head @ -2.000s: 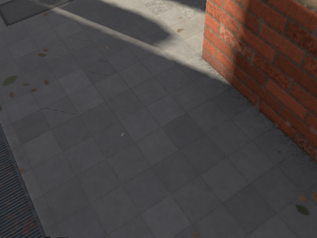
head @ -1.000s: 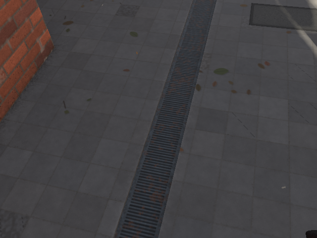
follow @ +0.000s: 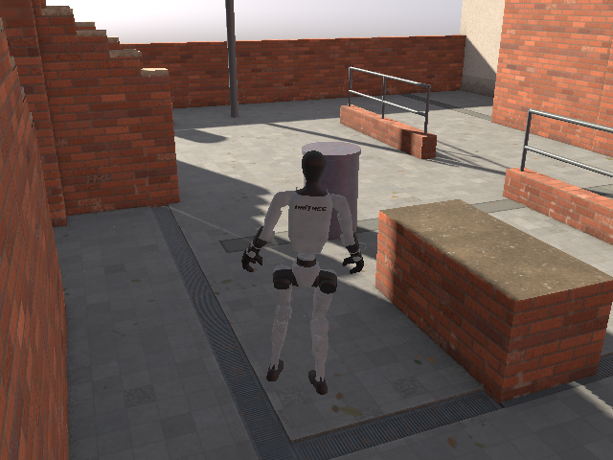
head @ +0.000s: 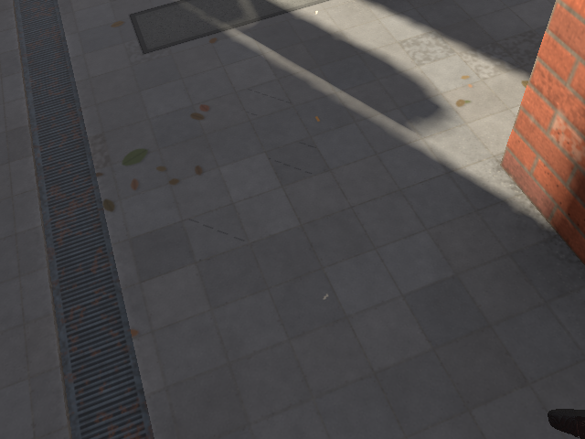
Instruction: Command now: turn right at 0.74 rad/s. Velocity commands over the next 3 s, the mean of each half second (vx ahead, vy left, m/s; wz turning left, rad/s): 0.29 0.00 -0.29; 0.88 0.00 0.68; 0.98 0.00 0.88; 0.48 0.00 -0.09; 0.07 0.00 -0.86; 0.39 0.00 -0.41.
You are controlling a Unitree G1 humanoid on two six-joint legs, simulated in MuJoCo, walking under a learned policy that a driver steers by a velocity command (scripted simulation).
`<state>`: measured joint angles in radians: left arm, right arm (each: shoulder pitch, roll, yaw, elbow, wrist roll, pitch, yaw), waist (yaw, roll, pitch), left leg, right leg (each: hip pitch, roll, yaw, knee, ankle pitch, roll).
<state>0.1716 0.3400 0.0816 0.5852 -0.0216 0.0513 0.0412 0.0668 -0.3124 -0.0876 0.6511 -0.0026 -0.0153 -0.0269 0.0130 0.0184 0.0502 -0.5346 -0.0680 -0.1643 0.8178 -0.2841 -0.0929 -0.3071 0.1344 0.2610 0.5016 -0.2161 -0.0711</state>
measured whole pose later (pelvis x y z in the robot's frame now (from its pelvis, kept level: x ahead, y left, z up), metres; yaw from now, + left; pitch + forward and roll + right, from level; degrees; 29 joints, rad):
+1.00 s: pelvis +0.39 -0.01 -0.04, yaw +15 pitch +1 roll -1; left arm 0.50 0.28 0.04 0.86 0.02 -0.07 0.03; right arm 0.04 -0.29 -0.03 0.57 0.05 -0.04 0.09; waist 0.08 0.02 0.05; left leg -0.75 0.01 0.13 0.80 -0.04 0.12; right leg 0.31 -0.02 -0.30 0.26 -0.50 0.07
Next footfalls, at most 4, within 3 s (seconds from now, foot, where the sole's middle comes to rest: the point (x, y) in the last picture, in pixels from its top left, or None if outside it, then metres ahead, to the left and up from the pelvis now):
0.16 left None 0.10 0.14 -0.78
0.58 right None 0.18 -0.16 -0.78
1.04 left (292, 363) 0.60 0.10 -0.78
1.46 right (283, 212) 1.05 0.13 -0.78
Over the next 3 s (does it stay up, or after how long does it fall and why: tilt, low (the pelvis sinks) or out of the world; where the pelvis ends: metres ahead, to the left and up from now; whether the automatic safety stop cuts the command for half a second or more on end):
stays up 1.20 0.35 0.00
